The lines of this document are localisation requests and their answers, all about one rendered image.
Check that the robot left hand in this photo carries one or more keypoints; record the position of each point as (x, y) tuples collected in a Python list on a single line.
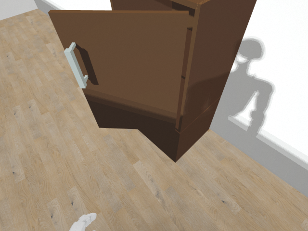
[(83, 222)]

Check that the handle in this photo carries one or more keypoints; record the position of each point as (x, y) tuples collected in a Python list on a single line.
[(75, 66)]

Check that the cupboard door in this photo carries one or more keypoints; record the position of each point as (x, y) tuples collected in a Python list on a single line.
[(133, 60)]

